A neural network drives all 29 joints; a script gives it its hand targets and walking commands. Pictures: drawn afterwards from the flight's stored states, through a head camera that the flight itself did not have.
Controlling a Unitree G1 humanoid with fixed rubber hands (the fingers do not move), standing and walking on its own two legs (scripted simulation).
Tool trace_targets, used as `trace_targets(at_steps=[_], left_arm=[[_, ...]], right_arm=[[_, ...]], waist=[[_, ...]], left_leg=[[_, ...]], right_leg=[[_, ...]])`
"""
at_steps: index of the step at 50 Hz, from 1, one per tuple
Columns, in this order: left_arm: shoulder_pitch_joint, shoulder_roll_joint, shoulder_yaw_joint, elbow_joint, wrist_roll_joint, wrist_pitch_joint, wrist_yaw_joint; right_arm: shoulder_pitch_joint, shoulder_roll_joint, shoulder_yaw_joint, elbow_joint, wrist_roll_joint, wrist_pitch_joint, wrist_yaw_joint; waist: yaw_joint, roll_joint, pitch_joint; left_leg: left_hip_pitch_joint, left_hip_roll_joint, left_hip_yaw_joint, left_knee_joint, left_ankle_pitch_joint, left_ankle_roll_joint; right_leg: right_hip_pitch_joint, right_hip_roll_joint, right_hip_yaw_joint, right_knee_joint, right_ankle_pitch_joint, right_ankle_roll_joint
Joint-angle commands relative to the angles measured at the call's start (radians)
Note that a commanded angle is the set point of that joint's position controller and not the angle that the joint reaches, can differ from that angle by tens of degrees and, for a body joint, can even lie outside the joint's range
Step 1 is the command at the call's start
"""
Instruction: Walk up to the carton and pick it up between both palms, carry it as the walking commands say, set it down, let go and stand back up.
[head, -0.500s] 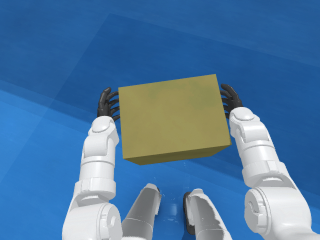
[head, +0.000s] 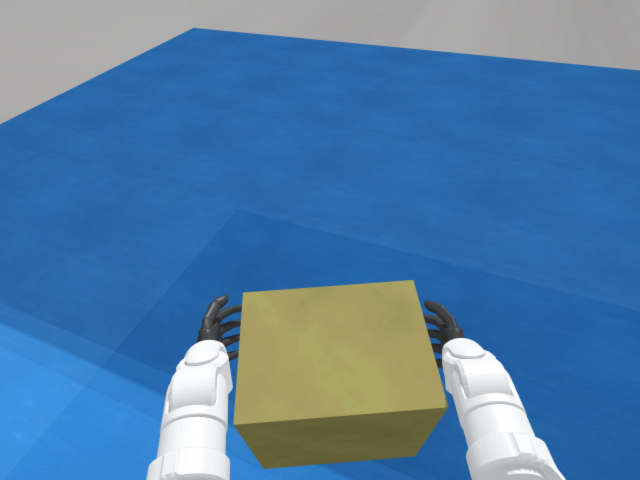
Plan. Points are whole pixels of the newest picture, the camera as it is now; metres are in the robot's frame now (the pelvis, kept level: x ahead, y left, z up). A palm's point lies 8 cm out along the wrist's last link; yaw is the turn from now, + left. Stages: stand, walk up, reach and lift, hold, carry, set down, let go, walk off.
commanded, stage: reach and lift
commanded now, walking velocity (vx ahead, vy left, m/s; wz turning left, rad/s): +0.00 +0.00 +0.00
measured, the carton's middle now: (334, 379) +0.30 +0.04 -0.05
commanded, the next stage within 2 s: hold in 1.98 s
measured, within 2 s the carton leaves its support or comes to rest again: neither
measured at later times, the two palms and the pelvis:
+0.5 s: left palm (204, 347) +0.27 +0.20 +0.05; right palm (462, 351) +0.31 -0.12 +0.04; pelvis +0.02 +0.00 +0.01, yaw +2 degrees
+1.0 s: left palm (217, 334) +0.29 +0.19 +0.06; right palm (479, 360) +0.29 -0.14 +0.05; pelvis -0.01 +0.02 +0.00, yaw +2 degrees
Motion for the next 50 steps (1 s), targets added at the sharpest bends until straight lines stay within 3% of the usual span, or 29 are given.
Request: trace_targets(at_steps=[1,2,3,5,8,10,11,12,14,16,18,20,22,25,27,29,31,32,33,34,35,36,37,40,41,43,44,46,50], left_arm=[[-0.578,-1.036,-0.658,-0.052,-0.273,0.040,-0.276],[-0.498,-0.997,-0.628,-0.022,-0.259,0.046,-0.275],[-0.544,-1.068,-0.778,-0.151,-0.325,0.046,-0.274],[-0.414,-0.966,-0.700,-0.157,-0.283,0.081,-0.274],[-0.386,-1.011,-0.785,-0.216,-0.329,0.122,-0.283],[-0.318,-0.968,-0.764,-0.252,-0.316,0.146,-0.274],[-0.375,-0.956,-0.802,-0.328,-0.308,0.162,-0.268],[-0.360,-0.957,-0.778,-0.296,-0.302,0.179,-0.274],[-0.359,-0.965,-0.792,-0.327,-0.330,0.178,-0.287],[-0.299,-0.926,-0.718,-0.243,-0.279,0.206,-0.283],[-0.331,-0.971,-0.776,-0.284,-0.314,0.195,-0.278],[-0.307,-0.925,-0.733,-0.283,-0.279,0.203,-0.268],[-0.281,-0.965,-0.751,-0.244,-0.281,0.212,-0.276],[-0.375,-0.967,-0.788,-0.319,-0.299,0.195,-0.263],[-0.395,-0.953,-0.780,-0.311,-0.315,0.196,-0.266],[-0.315,-0.956,-0.728,-0.215,-0.262,0.215,-0.263],[-0.420,-1.003,-0.781,-0.260,-0.275,0.201,-0.255],[-0.375,-1.005,-0.741,-0.190,-0.255,0.208,-0.262],[-0.496,-0.973,-0.767,-0.271,-0.300,0.188,-0.273],[-0.460,-1.014,-0.761,-0.250,-0.289,0.189,-0.271],[-0.517,-1.000,-0.786,-0.277,-0.323,0.178,-0.273],[-0.492,-1.024,-0.770,-0.241,-0.304,0.189,-0.279],[-0.467,-0.990,-0.719,-0.198,-0.290,0.196,-0.273],[-0.523,-1.008,-0.717,-0.165,-0.271,0.195,-0.279],[-0.502,-0.985,-0.706,-0.170,-0.271,0.197,-0.287],[-0.568,-0.991,-0.725,-0.184,-0.287,0.184,-0.288],[-0.579,-1.007,-0.684,-0.129,-0.269,0.187,-0.287],[-0.638,-1.030,-0.716,-0.132,-0.296,0.175,-0.297],[-0.540,-1.040,-0.677,-0.069,-0.266,0.193,-0.290]], right_arm=[[-0.727,1.056,0.526,-0.300,0.276,-0.084,0.236],[-0.728,1.063,0.542,-0.342,0.288,-0.070,0.232],[-0.717,1.082,0.617,-0.428,0.354,-0.080,0.232],[-0.594,1.045,0.619,-0.420,0.338,-0.031,0.206],[-0.551,0.981,0.621,-0.525,0.333,-0.009,0.201],[-0.527,0.999,0.640,-0.555,0.347,0.022,0.204],[-0.422,0.979,0.593,-0.476,0.306,0.049,0.204],[-0.462,0.993,0.604,-0.484,0.315,0.061,0.215],[-0.485,0.952,0.639,-0.629,0.312,0.068,0.199],[-0.495,0.947,0.645,-0.594,0.313,0.093,0.202],[-0.478,0.967,0.644,-0.582,0.329,0.093,0.209],[-0.453,0.963,0.633,-0.546,0.330,0.111,0.214],[-0.420,0.900,0.596,-0.570,0.295,0.109,0.205],[-0.516,0.931,0.619,-0.611,0.337,0.098,0.209],[-0.489,0.961,0.609,-0.572,0.307,0.114,0.207],[-0.475,0.921,0.582,-0.531,0.316,0.124,0.215],[-0.578,0.936,0.597,-0.594,0.333,0.107,0.226],[-0.606,0.915,0.594,-0.594,0.320,0.108,0.230],[-0.557,0.945,0.582,-0.534,0.294,0.115,0.221],[-0.604,0.939,0.600,-0.579,0.327,0.105,0.226],[-0.647,0.961,0.631,-0.608,0.346,0.097,0.229],[-0.624,0.934,0.617,-0.606,0.336,0.106,0.228],[-0.625,0.934,0.571,-0.537,0.319,0.116,0.227],[-0.654,0.940,0.546,-0.509,0.311,0.112,0.236],[-0.609,0.978,0.541,-0.461,0.307,0.131,0.237],[-0.657,0.979,0.537,-0.487,0.314,0.117,0.232],[-0.674,0.980,0.527,-0.444,0.304,0.125,0.238],[-0.782,0.954,0.550,-0.535,0.343,0.100,0.236],[-0.664,0.961,0.494,-0.422,0.320,0.120,0.246]], waist=[[0.018,-0.033,-0.412],[0.053,-0.087,-0.413],[0.011,-0.019,-0.532],[0.060,-0.039,-0.450],[-0.041,-0.021,-0.436],[-0.002,-0.022,-0.389],[-0.054,0.037,-0.298],[-0.022,0.012,-0.339],[-0.059,-0.044,-0.292],[-0.005,-0.021,-0.257],[-0.043,-0.028,-0.265],[-0.004,0.005,-0.241],[-0.071,0.004,-0.228],[-0.055,0.045,-0.286],[-0.082,-0.062,-0.254],[-0.058,0.036,-0.219],[-0.066,0.054,-0.251],[-0.060,0.027,-0.263],[-0.086,-0.039,-0.237],[-0.056,0.016,-0.260],[-0.068,-0.037,-0.331],[-0.084,0.003,-0.312],[-0.069,-0.056,-0.290],[-0.104,0.007,-0.227],[-0.095,-0.041,-0.232],[-0.102,-0.004,-0.240],[-0.103,-0.056,-0.232],[-0.121,0.014,-0.303],[-0.110,0.028,-0.234]], left_leg=[[0.192,-0.016,0.069,-0.066,0.252,-0.013],[0.105,-0.019,0.063,-0.083,0.289,0.001],[0.238,-0.024,0.060,-0.071,0.393,-0.011],[0.194,-0.041,0.073,-0.077,0.429,-0.003],[0.242,-0.037,0.052,-0.092,0.451,-0.026],[0.265,-0.024,0.045,-0.110,0.462,-0.018],[0.265,-0.023,0.045,-0.132,0.444,-0.030],[0.213,-0.022,0.041,-0.140,0.372,-0.031],[0.190,-0.020,0.048,-0.136,0.337,-0.020],[0.171,-0.031,0.060,-0.142,0.278,-0.015],[0.150,-0.012,0.045,-0.142,0.301,-0.022],[0.187,-0.020,0.040,-0.141,0.300,-0.015],[0.210,-0.019,0.032,-0.148,0.348,-0.027],[0.225,-0.014,0.028,-0.122,0.349,-0.023],[0.208,-0.009,0.026,-0.131,0.280,-0.005],[0.207,-0.021,0.030,-0.144,0.260,-0.010],[0.190,-0.018,0.026,-0.122,0.221,-0.012],[0.175,-0.022,0.031,-0.131,0.213,-0.014],[0.179,-0.011,0.022,-0.121,0.161,-0.006],[0.159,-0.014,0.020,-0.115,0.212,-0.008],[0.192,-0.022,0.029,-0.104,0.212,-0.002],[0.186,-0.025,0.025,-0.108,0.233,-0.004],[0.172,-0.012,0.021,-0.122,0.165,0.009],[0.170,-0.027,0.026,-0.109,0.091,-0.001],[0.164,-0.016,0.033,-0.127,0.091,0.007],[0.123,-0.015,0.023,-0.118,0.109,0.007],[0.141,-0.012,0.025,-0.123,0.044,0.016],[0.163,-0.029,0.031,-0.098,0.091,0.005],[0.173,-0.012,0.015,-0.127,0.085,0.006]], right_leg=[[0.225,-0.021,-0.007,-0.108,0.253,0.023],[0.284,-0.013,-0.012,-0.108,0.334,0.039],[0.301,-0.019,-0.003,-0.109,0.412,0.034],[0.345,-0.037,0.034,-0.125,0.521,0.052],[0.333,-0.041,0.012,-0.150,0.529,0.043],[0.315,-0.040,0.009,-0.163,0.498,0.044],[0.286,-0.042,0.005,-0.181,0.463,0.036],[0.343,-0.038,-0.003,-0.192,0.409,0.047],[0.327,-0.039,-0.003,-0.198,0.398,0.042],[0.338,-0.046,0.003,-0.212,0.339,0.046],[0.350,-0.027,-0.024,-0.188,0.353,0.033],[0.318,-0.044,0.011,-0.203,0.336,0.044],[0.320,-0.025,-0.012,-0.210,0.362,0.031],[0.309,-0.015,-0.010,-0.183,0.329,0.026],[0.307,-0.010,-0.018,-0.203,0.294,0.030],[0.278,-0.017,-0.008,-0.212,0.225,0.025],[0.286,-0.017,-0.012,-0.189,0.217,0.017],[0.303,-0.017,-0.019,-0.205,0.207,0.028],[0.256,-0.022,-0.008,-0.205,0.176,0.023],[0.300,-0.026,-0.008,-0.189,0.211,0.023],[0.283,-0.011,-0.020,-0.191,0.213,0.029],[0.288,-0.018,-0.015,-0.187,0.242,0.028],[0.270,-0.014,-0.017,-0.188,0.168,0.027],[0.234,-0.027,-0.017,-0.201,0.101,0.022],[0.249,-0.018,-0.030,-0.207,0.107,0.034],[0.279,-0.023,-0.021,-0.180,0.159,0.030],[0.244,-0.030,-0.014,-0.202,0.068,0.034],[0.254,-0.025,-0.023,-0.184,0.117,0.031],[0.239,-0.023,-0.029,-0.183,0.115,0.016]])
